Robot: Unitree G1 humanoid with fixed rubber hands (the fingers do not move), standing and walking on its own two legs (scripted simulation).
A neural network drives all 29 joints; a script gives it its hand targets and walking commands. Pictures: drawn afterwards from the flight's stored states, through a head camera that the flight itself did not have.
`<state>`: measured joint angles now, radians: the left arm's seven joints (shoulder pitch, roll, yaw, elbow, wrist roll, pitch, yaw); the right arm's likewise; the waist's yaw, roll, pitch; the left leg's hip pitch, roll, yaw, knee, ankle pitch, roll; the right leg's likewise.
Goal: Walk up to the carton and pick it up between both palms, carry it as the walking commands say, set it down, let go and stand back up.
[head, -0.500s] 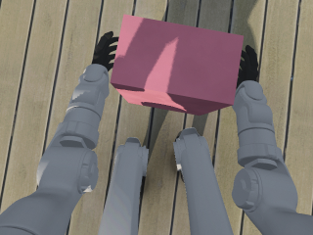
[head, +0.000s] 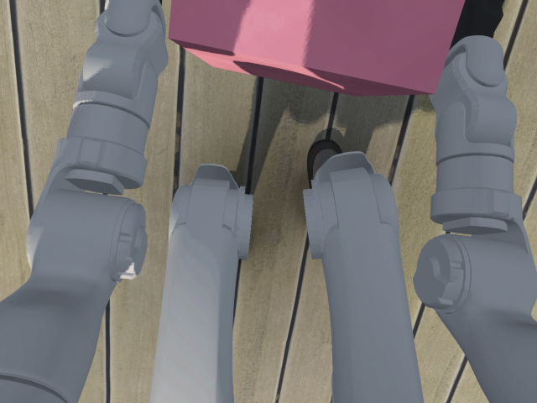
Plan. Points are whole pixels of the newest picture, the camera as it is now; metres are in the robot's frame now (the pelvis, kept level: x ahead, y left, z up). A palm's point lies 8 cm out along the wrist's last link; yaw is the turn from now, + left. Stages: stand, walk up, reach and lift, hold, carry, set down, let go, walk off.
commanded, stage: set down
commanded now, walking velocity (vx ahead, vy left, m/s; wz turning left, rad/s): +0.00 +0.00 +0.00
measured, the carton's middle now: (304, 16) +0.50 -0.07 -0.26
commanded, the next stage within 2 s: none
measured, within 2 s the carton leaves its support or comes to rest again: rests again in 1.94 s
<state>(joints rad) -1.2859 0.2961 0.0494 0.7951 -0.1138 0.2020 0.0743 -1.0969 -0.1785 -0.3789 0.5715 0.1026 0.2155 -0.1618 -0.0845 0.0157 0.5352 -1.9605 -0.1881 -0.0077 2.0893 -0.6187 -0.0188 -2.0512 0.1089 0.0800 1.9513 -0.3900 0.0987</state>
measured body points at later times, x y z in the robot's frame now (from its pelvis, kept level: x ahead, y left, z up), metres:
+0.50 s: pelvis +0.00 +0.00 -0.03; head +0.36 -0.01 +0.22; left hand +0.56 +0.11 -0.21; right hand +0.49 -0.24 -0.21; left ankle +0.11 +0.10 -0.39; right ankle +0.18 -0.13 -0.39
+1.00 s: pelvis +0.01 +0.00 -0.05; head +0.35 +0.01 +0.25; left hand +0.55 +0.10 -0.21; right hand +0.49 -0.24 -0.20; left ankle +0.11 +0.10 -0.39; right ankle +0.17 -0.13 -0.39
